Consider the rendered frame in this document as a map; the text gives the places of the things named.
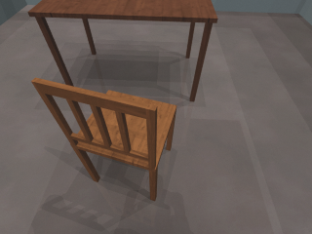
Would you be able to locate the table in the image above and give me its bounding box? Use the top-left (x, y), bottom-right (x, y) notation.
top-left (28, 0), bottom-right (218, 102)

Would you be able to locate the chair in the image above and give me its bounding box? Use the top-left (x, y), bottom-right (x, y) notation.
top-left (31, 77), bottom-right (177, 201)

